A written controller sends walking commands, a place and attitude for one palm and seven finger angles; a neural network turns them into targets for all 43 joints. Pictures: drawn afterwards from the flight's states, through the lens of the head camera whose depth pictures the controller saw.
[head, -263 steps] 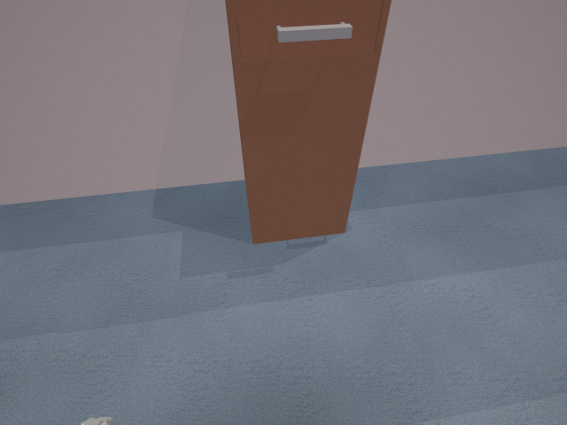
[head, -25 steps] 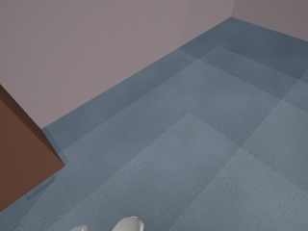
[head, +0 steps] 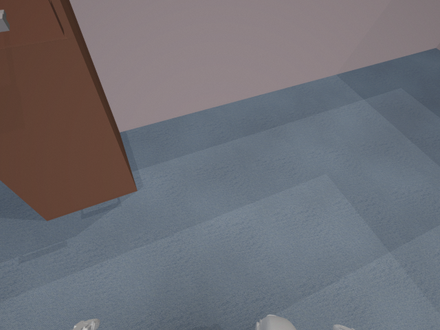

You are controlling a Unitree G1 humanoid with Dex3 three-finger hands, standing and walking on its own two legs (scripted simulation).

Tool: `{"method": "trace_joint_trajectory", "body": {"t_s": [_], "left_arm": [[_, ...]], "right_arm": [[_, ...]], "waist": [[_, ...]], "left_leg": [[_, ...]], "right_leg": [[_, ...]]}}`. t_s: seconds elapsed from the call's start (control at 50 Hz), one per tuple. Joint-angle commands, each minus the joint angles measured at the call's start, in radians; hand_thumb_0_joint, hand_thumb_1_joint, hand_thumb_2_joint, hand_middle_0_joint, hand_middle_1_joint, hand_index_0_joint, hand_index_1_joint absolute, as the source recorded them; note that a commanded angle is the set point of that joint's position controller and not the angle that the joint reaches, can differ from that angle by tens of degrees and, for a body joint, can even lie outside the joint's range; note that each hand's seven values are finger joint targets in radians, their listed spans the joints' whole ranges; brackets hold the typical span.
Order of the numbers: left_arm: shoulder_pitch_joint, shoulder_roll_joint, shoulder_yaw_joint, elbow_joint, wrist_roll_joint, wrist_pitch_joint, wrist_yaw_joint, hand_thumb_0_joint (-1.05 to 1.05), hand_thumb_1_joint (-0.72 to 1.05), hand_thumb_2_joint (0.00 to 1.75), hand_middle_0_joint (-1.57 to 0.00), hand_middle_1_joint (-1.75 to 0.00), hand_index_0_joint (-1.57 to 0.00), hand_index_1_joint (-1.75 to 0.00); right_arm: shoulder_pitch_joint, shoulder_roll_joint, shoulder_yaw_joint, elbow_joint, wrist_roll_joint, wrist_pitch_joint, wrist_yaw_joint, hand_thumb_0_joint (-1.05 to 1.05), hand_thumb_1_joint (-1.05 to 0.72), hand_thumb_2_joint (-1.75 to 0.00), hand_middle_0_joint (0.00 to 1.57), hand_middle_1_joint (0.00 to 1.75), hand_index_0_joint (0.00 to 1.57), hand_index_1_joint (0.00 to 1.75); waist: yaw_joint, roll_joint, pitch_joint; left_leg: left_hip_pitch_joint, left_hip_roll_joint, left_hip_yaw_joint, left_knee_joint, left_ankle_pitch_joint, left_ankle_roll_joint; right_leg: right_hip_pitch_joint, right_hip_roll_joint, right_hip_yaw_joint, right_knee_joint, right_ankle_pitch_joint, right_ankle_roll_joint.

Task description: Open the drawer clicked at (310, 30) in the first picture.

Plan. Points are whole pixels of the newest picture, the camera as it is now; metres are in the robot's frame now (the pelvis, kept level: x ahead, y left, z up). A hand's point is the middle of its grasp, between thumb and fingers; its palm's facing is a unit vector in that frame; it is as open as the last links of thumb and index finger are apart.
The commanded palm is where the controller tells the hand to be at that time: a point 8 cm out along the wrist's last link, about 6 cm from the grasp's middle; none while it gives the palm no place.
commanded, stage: turn to face it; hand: left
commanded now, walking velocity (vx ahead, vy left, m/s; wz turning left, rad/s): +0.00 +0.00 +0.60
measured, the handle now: out of the picture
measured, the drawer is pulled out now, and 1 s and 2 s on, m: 0.00 0.00 0.00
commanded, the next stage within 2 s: take the last steps up to it in 0.60 s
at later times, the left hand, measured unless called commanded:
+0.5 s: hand out of the picture -0.01 +0.18 -0.16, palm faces +0.30 -0.92 -0.24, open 7.4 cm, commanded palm none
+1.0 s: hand out of the picture -0.03 +0.18 -0.16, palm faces +0.43 -0.87 -0.23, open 7.4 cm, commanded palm none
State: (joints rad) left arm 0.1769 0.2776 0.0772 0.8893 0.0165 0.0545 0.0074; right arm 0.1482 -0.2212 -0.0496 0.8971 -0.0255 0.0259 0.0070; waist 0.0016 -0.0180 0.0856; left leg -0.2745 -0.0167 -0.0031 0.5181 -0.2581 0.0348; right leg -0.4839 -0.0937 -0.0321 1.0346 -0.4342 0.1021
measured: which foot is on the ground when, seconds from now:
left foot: down 0.00-0.18, up 0.20-0.52, down 0.54-0.96, up 0.98-1.00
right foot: up 0.00-0.16, down 0.18-0.54, up 0.56-0.94, down 0.96-1.00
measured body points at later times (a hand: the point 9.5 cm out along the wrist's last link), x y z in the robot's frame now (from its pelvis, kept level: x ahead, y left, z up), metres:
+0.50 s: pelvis -0.01 -0.02 +0.00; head +0.02 -0.01 +0.45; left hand -0.02 +0.23 -0.15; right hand +0.15 -0.26 -0.14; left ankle -0.05 +0.09 -0.71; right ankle +0.03 -0.15 -0.74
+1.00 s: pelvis +0.00 -0.01 -0.01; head +0.00 -0.03 +0.44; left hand -0.05 +0.23 -0.14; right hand +0.12 -0.22 -0.17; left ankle -0.05 +0.09 -0.72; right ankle +0.04 -0.11 -0.74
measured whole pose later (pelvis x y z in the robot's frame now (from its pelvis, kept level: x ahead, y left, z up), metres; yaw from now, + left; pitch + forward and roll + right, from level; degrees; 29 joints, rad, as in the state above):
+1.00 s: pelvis +0.00 -0.01 -0.01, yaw +24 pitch -2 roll +0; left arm 0.28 0.17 0.03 0.98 0.04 -0.02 -0.01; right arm 0.29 -0.20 -0.05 1.03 -0.02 0.02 0.00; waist 0.00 0.04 -0.01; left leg -0.29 -0.02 0.00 0.70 -0.42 0.02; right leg -0.21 -0.04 -0.11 0.56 -0.32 0.00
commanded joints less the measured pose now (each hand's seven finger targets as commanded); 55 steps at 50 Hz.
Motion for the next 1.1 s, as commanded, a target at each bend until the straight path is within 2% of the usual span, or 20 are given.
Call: {"method": "trace_joint_trajectory", "body": {"t_s": [0.0,0.12,0.16,0.26,0.38,0.48,0.5,0.52,0.54,0.58,0.62,0.7,0.82,0.9,0.92,0.94,0.96,0.98,1.04,1.08], "left_arm": [[-0.027,0.046,0.009,-0.105,-0.007,-0.024,0.007,0.00,0.90,0.90,-0.20,-0.30,-0.20,-0.30],[0.096,0.086,0.015,-0.097,-0.009,-0.052,0.016,0.00,0.90,0.90,-0.20,-0.30,-0.20,-0.30],[0.117,0.229,0.036,-0.111,0.011,-0.061,0.025,0.00,0.90,0.90,-0.20,-0.30,-0.20,-0.30],[-0.057,0.101,0.005,-0.139,0.009,-0.060,0.029,0.00,0.90,0.90,-0.20,-0.30,-0.20,-0.30],[0.088,0.147,0.016,-0.063,0.016,-0.056,0.025,0.00,0.90,0.90,-0.20,-0.30,-0.20,-0.30],[0.092,0.156,0.027,-0.023,0.009,-0.048,0.024,0.00,0.90,0.90,-0.20,-0.30,-0.20,-0.30],[0.098,0.129,0.022,-0.023,-0.003,-0.042,0.021,0.00,0.90,0.90,-0.20,-0.30,-0.20,-0.30],[0.113,0.061,0.009,-0.047,-0.009,-0.036,0.015,0.00,0.90,0.90,-0.20,-0.30,-0.20,-0.30],[0.060,0.035,-0.008,-0.071,-0.001,-0.031,0.016,0.00,0.90,0.90,-0.20,-0.30,-0.20,-0.30],[-0.006,0.046,0.000,-0.041,-0.002,-0.016,0.020,0.00,0.90,0.90,-0.20,-0.30,-0.20,-0.30],[0.046,0.043,0.000,0.006,-0.001,-0.023,0.007,0.00,0.90,0.90,-0.20,-0.30,-0.20,-0.30],[0.072,0.022,-0.009,0.039,-0.004,-0.023,0.007,0.00,0.90,0.90,-0.20,-0.30,-0.20,-0.30],[0.044,-0.008,-0.021,0.028,0.007,-0.039,-0.010,0.00,0.90,0.90,-0.20,-0.30,-0.20,-0.30],[0.210,-0.024,-0.019,0.082,0.011,-0.066,-0.012,0.00,0.90,0.90,-0.20,-0.30,-0.20,-0.30],[0.278,0.022,-0.008,0.103,0.020,-0.079,-0.006,0.00,0.90,0.90,-0.20,-0.30,-0.20,-0.30],[0.346,0.117,0.014,0.111,0.029,-0.086,0.006,0.00,0.90,0.90,-0.20,-0.30,-0.20,-0.30],[0.369,0.136,0.012,0.104,0.009,-0.087,0.013,0.00,0.90,0.90,-0.20,-0.30,-0.20,-0.30],[0.327,0.126,0.014,0.106,0.008,-0.099,0.017,0.00,0.90,0.90,-0.20,-0.30,-0.20,-0.30],[0.185,0.021,-0.014,0.092,0.010,-0.116,0.018,0.00,0.90,0.90,-0.20,-0.30,-0.20,-0.30],[0.226,-0.006,-0.022,0.114,0.006,-0.128,0.018,0.00,0.90,0.90,-0.20,-0.30,-0.20,-0.30]], "right_arm": [[0.031,-0.223,-0.069,-0.058,0.001,-0.011,-0.011,0.00,-0.90,-0.90,0.20,0.30,0.20,0.30],[-0.019,-0.196,-0.076,-0.080,0.012,0.000,-0.002,0.00,-0.90,-0.90,0.20,0.30,0.20,0.30],[0.018,-0.102,-0.064,-0.115,0.015,-0.001,0.003,0.00,-0.90,-0.90,0.20,0.30,0.20,0.30],[0.052,-0.116,-0.063,-0.050,0.001,0.031,0.026,0.00,-0.90,-0.90,0.20,0.30,0.20,0.30],[-0.038,-0.076,-0.039,-0.057,0.012,0.026,0.024,0.00,-0.90,-0.90,0.20,0.30,0.20,0.30],[0.051,-0.082,-0.026,-0.026,0.017,-0.002,0.011,0.00,-0.90,-0.90,0.20,0.30,0.20,0.30],[0.094,-0.131,-0.036,-0.013,0.014,-0.012,0.010,0.00,-0.90,-0.90,0.20,0.30,0.20,0.30],[0.119,-0.232,-0.058,-0.021,0.006,-0.018,0.008,0.00,-0.90,-0.90,0.20,0.30,0.20,0.30],[0.158,-0.281,-0.067,-0.011,0.007,-0.008,0.002,0.00,-0.90,-0.90,0.20,0.30,0.20,0.30],[0.111,-0.219,-0.050,0.005,0.002,-0.012,-0.024,0.00,-0.90,-0.90,0.20,0.30,0.20,0.30],[0.033,-0.168,-0.030,-0.007,0.005,-0.020,-0.028,0.00,-0.90,-0.90,0.20,0.30,0.20,0.30],[0.071,-0.148,-0.024,0.020,0.010,-0.028,-0.031,0.00,-0.90,-0.90,0.20,0.30,0.20,0.30],[0.104,-0.147,-0.033,0.047,-0.001,-0.028,-0.022,0.00,-0.90,-0.90,0.20,0.30,0.20,0.30],[0.080,-0.121,-0.029,0.055,0.005,-0.030,-0.019,0.00,-0.90,-0.90,0.20,0.30,0.20,0.30],[0.082,-0.079,-0.024,0.052,0.012,-0.034,-0.015,0.00,-0.90,-0.90,0.20,0.30,0.20,0.30],[0.065,-0.010,-0.008,0.013,0.018,-0.041,-0.009,0.00,-0.90,-0.90,0.20,0.30,0.20,0.30],[-0.004,-0.081,-0.023,-0.017,-0.003,-0.037,0.000,0.00,-0.90,-0.90,0.20,0.30,0.20,0.30],[-0.030,-0.084,-0.032,-0.013,-0.006,-0.030,0.009,0.00,-0.90,-0.90,0.20,0.30,0.20,0.30],[0.093,-0.046,-0.037,0.062,-0.009,-0.013,0.026,0.00,-0.90,-0.90,0.20,0.30,0.20,0.30],[0.122,-0.017,-0.031,0.080,-0.005,-0.014,0.028,0.00,-0.90,-0.90,0.20,0.30,0.20,0.30]], "waist": [[-0.031,0.155,-0.143],[0.038,0.106,-0.153],[0.043,-0.297,-0.160],[-0.034,-0.148,-0.037],[0.040,-0.180,-0.075],[0.002,-0.176,-0.157],[-0.025,-0.048,-0.188],[-0.036,0.256,-0.207],[-0.064,0.308,-0.176],[-0.053,0.268,-0.101],[-0.009,0.183,-0.095],[-0.016,0.159,-0.128],[-0.032,0.176,-0.045],[0.049,0.092,-0.030],[0.082,-0.045,-0.038],[0.113,-0.319,-0.021],[0.123,-0.209,0.019],[0.102,-0.187,0.076],[-0.003,-0.089,0.117],[-0.001,-0.116,0.079]], "left_leg": [[0.141,0.240,-0.267,-0.130,0.449,0.141],[-0.095,0.141,-0.300,0.023,0.304,0.055],[-0.338,-0.063,-0.049,0.452,-0.341,-0.073],[-0.272,0.046,-0.030,0.723,-0.129,-0.087],[-0.190,0.035,0.060,0.390,-0.198,-0.098],[0.045,0.020,0.102,-0.024,-0.028,-0.073],[0.201,0.076,0.052,-0.139,0.122,-0.054],[0.339,0.321,-0.249,-0.169,0.406,0.035],[0.254,0.439,-0.321,-0.183,0.561,0.145],[0.139,0.357,-0.285,-0.201,0.452,0.152],[0.136,0.289,-0.178,-0.187,0.485,0.124],[0.203,0.256,-0.140,-0.189,0.517,0.125],[0.092,0.258,-0.245,-0.284,-0.100,0.149],[-0.123,0.172,-0.208,-0.164,-0.294,0.096],[-0.256,0.086,-0.128,0.014,-0.316,0.047],[-0.455,-0.029,0.023,0.307,-0.324,-0.012],[-0.487,0.023,-0.042,0.456,-0.293,-0.018],[-0.472,0.053,-0.067,0.543,-0.202,-0.018],[-0.398,0.099,-0.030,0.605,0.021,-0.046],[-0.380,0.098,0.007,0.582,0.091,-0.064]], "right_leg": [[0.006,0.020,0.015,-0.136,0.001,-0.002],[0.387,0.036,0.013,-0.604,0.235,-0.027],[0.460,-0.410,0.408,-0.767,0.347,-0.210],[0.209,-0.237,0.094,-0.747,0.246,-0.203],[0.345,-0.253,0.016,-0.687,0.485,-0.225],[0.346,-0.231,-0.053,-0.514,0.604,-0.161],[0.239,-0.193,-0.095,-0.398,0.495,-0.110],[-0.006,-0.069,-0.143,-0.208,0.070,-0.037],[-0.047,-0.030,-0.087,-0.070,-0.218,-0.027],[-0.061,-0.030,0.014,0.063,-0.120,-0.037],[-0.041,-0.030,0.006,0.072,-0.011,-0.033],[0.003,-0.007,-0.008,-0.021,0.018,-0.022],[0.087,0.025,-0.052,-0.264,-0.032,-0.047],[0.408,0.057,-0.078,-0.566,0.112,-0.064],[0.539,-0.035,0.040,-0.692,0.013,-0.088],[0.611,-0.308,0.400,-0.872,-0.213,-0.182],[0.482,-0.411,0.538,-0.960,-0.344,-0.247],[0.354,-0.394,0.558,-0.997,-0.419,-0.247],[0.241,-0.263,0.219,-0.953,-0.142,-0.175],[0.292,-0.206,0.079,-0.929,0.057,-0.157]]}}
